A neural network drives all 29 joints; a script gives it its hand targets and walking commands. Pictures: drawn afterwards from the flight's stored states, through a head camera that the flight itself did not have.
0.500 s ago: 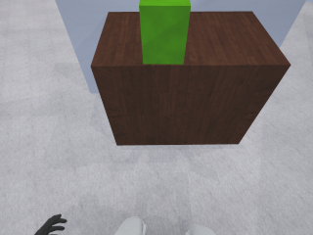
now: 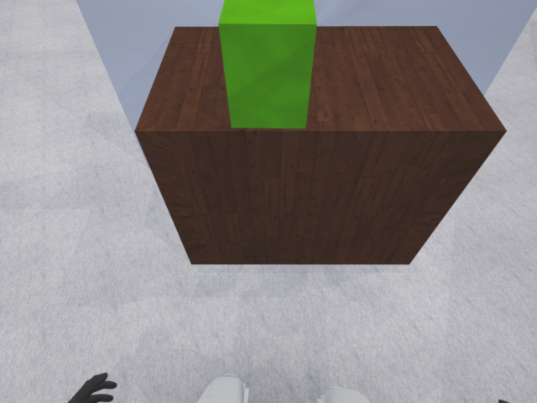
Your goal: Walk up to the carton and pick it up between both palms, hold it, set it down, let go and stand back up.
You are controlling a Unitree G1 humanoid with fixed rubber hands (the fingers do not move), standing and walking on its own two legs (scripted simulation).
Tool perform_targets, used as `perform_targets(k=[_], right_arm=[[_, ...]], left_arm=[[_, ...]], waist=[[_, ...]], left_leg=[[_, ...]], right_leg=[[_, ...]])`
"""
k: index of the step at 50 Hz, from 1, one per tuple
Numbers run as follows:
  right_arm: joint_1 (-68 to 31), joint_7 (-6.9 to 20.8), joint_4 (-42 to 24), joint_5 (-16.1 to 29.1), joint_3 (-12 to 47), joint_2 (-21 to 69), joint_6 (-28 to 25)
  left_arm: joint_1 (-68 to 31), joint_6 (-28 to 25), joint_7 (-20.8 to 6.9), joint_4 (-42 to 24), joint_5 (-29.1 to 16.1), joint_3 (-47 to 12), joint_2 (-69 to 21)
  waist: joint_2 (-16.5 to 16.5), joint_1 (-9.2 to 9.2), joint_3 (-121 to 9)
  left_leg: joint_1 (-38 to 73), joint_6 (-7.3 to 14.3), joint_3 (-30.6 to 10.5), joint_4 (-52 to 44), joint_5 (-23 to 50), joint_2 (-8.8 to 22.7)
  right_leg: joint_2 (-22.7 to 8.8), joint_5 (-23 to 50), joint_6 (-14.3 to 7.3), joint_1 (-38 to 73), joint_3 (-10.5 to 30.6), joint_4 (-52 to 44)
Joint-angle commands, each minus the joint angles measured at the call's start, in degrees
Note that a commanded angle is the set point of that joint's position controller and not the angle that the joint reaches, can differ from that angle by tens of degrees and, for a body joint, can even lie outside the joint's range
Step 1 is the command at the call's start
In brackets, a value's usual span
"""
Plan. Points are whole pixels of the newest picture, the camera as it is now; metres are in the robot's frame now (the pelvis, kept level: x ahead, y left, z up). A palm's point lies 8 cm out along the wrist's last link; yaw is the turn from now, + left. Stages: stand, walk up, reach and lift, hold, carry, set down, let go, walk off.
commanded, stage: walk up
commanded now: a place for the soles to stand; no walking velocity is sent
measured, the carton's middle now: (269, 59) +0.80 +0.04 +0.08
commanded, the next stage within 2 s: none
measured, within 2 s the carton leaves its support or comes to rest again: neither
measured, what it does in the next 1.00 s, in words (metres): lifts its left foot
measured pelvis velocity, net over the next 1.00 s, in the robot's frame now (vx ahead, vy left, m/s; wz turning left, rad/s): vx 0.06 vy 0.04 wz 0.05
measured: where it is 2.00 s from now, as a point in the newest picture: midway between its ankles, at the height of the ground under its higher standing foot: (271, 361)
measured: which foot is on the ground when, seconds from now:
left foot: down 0.00-0.74, up 0.76-1.00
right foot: down 0.00-1.00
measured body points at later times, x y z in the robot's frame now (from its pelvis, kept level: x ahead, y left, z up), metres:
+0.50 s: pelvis +0.00 +0.00 +0.00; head +0.03 +0.01 +0.45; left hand +0.11 +0.31 -0.10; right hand +0.11 -0.34 -0.08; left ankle +0.05 +0.14 -0.70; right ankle +0.02 -0.12 -0.70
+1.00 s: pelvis +0.06 +0.04 +0.00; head +0.07 +0.06 +0.45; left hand +0.11 +0.37 -0.10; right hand +0.20 -0.28 -0.07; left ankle +0.16 +0.16 -0.69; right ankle +0.02 -0.12 -0.70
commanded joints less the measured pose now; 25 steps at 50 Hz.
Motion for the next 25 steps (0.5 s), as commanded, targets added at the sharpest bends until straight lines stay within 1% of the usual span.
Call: perform_targets(k=[1,2,3,4,5,6,7,8,9,10,11,12,13,14,15,16,17,18,19,20,21,22,23,24,25], right_arm=[[-0.9,-1.0,-1.4,0.8,-1.4,-12.0,-0.7],[0.6,-0.9,-0.2,1.0,-1.3,-11.0,-1.1],[1.7,-0.6,0.2,0.7,-1.5,-10.4,-1.5],[2.2,-0.7,0.6,0.5,-1.7,-10.4,-1.8],[1.6,-0.7,0.3,-0.3,-2.0,-11.4,-2.0],[0.0,-0.9,-0.8,-0.4,-2.4,-13.0,-1.9],[0.8,-1.2,-0.5,-0.8,-2.6,-15.2,-1.9],[0.0,-1.2,-0.7,0.0,-2.5,-15.6,-1.7],[-0.4,-1.3,-1.1,0.1,-3.1,-16.1,-1.3],[-2.5,-1.0,-1.2,0.0,-2.2,-14.9,-1.0],[-5.2,-0.9,-1.6,0.1,-1.9,-12.9,-0.6],[-5.3,-0.8,-1.4,0.3,-1.5,-10.6,-0.3],[-4.8,-1.1,-1.3,0.6,-1.5,-10.5,-0.3],[-4.4,-0.8,-0.3,0.9,-1.6,-11.1,-0.2],[-4.3,-0.7,-0.3,0.5,-1.7,-10.6,-0.5],[-2.1,-0.5,0.5,0.3,-1.4,-9.8,-0.8],[-1.4,-0.5,1.4,-0.2,-1.5,-10.7,-1.2],[-0.5,-0.8,1.3,-0.1,-2.0,-13.6,-1.7],[0.4,-0.8,0.6,-1.0,-2.7,-16.5,-1.9],[-1.2,-1.1,0.1,-0.8,-2.9,-17.8,-1.7],[-1.9,-0.9,-0.1,-0.3,-2.6,-17.9,-1.5],[-4.6,-1.0,-0.5,-0.5,-2.4,-16.7,-1.0],[-6.8,-1.0,-1.0,-0.2,-1.8,-13.8,-0.5],[-6.7,-0.8,-1.1,0.0,-1.0,-11.4,-0.2],[-6.5,-0.7,-1.6,-0.1,-1.1,-10.2,0.0]], left_arm=[[-1.0,-2.6,1.8,1.0,1.6,6.7,14.6],[-0.7,-2.4,2.0,0.6,1.8,6.3,14.2],[-2.0,-1.9,1.9,0.4,1.4,5.9,13.0],[-2.3,-1.7,1.8,0.2,1.1,6.1,12.9],[-1.2,-1.5,1.6,-0.8,0.7,5.6,11.9],[-1.7,-1.7,1.7,-1.7,0.6,5.2,11.4],[-3.2,-1.3,1.9,-1.4,0.3,5.1,9.9],[-3.6,-1.1,2.1,-1.0,0.3,5.2,9.6],[-1.4,-1.3,2.1,-0.2,1.0,5.5,10.1],[-0.1,-1.7,2.2,0.9,1.2,5.6,10.3],[1.0,-1.9,2.0,1.2,1.3,5.7,11.8],[-0.5,-2.1,1.8,0.5,1.7,6.0,13.2],[-1.1,-2.0,1.6,0.5,1.4,6.5,13.6],[-1.6,-2.0,1.6,0.4,1.6,6.1,13.4],[-1.9,-1.9,1.7,0.3,1.5,5.5,12.5],[-3.4,-1.7,1.5,0.2,1.5,5.6,12.2],[-3.8,-1.5,1.4,-0.3,1.2,4.9,10.6],[-5.4,-1.3,1.6,-0.7,0.7,4.5,9.6],[-5.7,-0.9,1.5,-1.4,0.4,4.7,9.3],[-4.7,-0.4,1.8,-0.4,0.8,5.2,9.2],[-3.5,-0.5,1.8,0.1,0.8,5.5,10.1],[-1.2,-0.9,1.8,0.3,1.2,5.5,9.3],[0.6,-1.3,1.6,1.8,1.7,5.6,10.2],[-0.2,-1.9,1.5,1.6,2.0,5.5,12.2],[-1.2,-2.2,1.3,0.7,2.0,5.6,12.7]], waist=[[-4.9,0.29,-6.2],[-8.2,0.16,-7.5],[-8.7,-0.83,-8.7],[-6.9,-1.05,-10.0],[-3.3,-0.16,-13.4],[1.3,-1.07,-13.6],[5.4,-0.57,-12.2],[4.6,-0.65,-10.6],[3.2,0.68,-13.1],[1.8,1.8,-10.7],[-1.3,2.3,-10.5],[-4.8,0.95,-7.4],[-4.5,0.57,-9.4],[-5.1,0.38,-8.6],[-3.5,-0.57,-5.8],[-2.7,-1.44,-6.9],[-4.8,-0.87,-9.3],[0.9,-1.67,-11.1],[6.2,-1.24,-13.6],[6.8,-0.14,-10.5],[6.5,0.29,-10.8],[8.8,1.9,-9.0],[1.8,2.06,-7.3],[-6.2,1.63,-8.1],[-6.8,0.72,-7.6]], left_leg=[[-8.3,-0.7,1.1,4.0,-7.9,1.2],[-5.3,0.0,2.6,-2.3,-2.5,1.3],[2.0,0.5,6.1,-6.8,4.4,-0.7],[7.2,1.0,4.2,-10.0,15.4,0.1],[10.9,1.8,1.5,-8.7,21.1,0.6],[14.6,4.5,-7.1,-6.3,29.4,5.3],[13.8,8.0,-13.2,-7.6,33.9,8.9],[11.2,11.2,-19.0,-9.6,32.1,10.7],[10.3,11.0,-18.2,-10.5,26.3,11.3],[5.2,7.7,-14.1,-8.9,23.8,9.2],[1.6,3.9,-6.1,-4.7,20.9,4.7],[-1.6,1.2,-0.4,-0.8,15.8,0.6],[-1.7,0.8,3.8,0.6,9.7,-0.4],[-0.3,0.6,3.4,-0.7,1.2,0.5],[1.8,1.0,3.4,-4.9,2.6,-0.1],[5.8,1.6,3.3,-8.0,9.1,0.9],[11.2,2.8,-0.6,-9.8,16.2,1.2],[14.7,5.0,-9.0,-11.2,24.2,5.7],[15.9,9.0,-20.8,-15.5,25.3,11.4],[13.5,12.6,-24.9,-15.9,24.5,14.6],[12.4,13.2,-26.2,-16.0,24.0,15.4],[5.8,11.6,-21.8,-15.6,19.1,13.1],[-0.2,7.8,-17.7,-12.4,13.6,9.6],[-1.7,3.3,-6.0,-5.4,13.6,4.6],[-2.9,0.8,1.9,-1.2,6.8,-0.8]], right_leg=[[-15.8,27.7,-13.8,16.0,21.2,-17.8],[-13.6,33.3,-11.9,16.5,15.1,-14.5],[-10.2,36.8,-9.5,13.5,9.3,-12.3],[-9.2,36.4,-8.0,10.6,7.1,-9.0],[-7.7,30.9,-6.2,9.5,5.5,-8.1],[-5.8,25.3,-4.9,2.6,5.8,-5.8],[-3.5,19.7,-3.2,1.4,2.8,-2.9],[-1.2,15.4,-3.0,1.3,3.5,0.0],[-1.6,11.0,-3.3,3.2,3.9,-3.5],[-4.2,11.1,-4.3,6.4,7.4,-9.6],[-8.0,8.8,-6.0,9.1,11.6,-16.9],[-11.5,9.0,-8.9,9.6,17.8,-21.6],[-14.4,9.6,-12.0,11.4,18.5,-21.4],[-14.8,12.2,-11.7,11.2,17.5,-20.1],[-13.2,16.2,-11.2,7.0,14.7,-17.9],[-11.0,17.3,-9.4,6.6,10.5,-16.1],[-9.2,18.9,-7.4,3.4,7.9,-12.0],[-6.0,18.3,-5.0,-1.0,5.4,-5.9],[-1.5,9.3,-1.8,-2.6,2.0,0.4],[0.2,0.9,-2.0,-2.6,3.0,0.7],[0.1,-2.0,-1.9,-0.8,3.0,-2.7],[-0.9,0.1,-2.8,2.6,4.3,-6.5],[-2.7,1.7,-4.4,6.7,7.5,-12.5],[-8.6,1.7,-6.7,9.9,14.3,-21.6],[-12.6,3.6,-9.4,10.2,20.5,-24.7]])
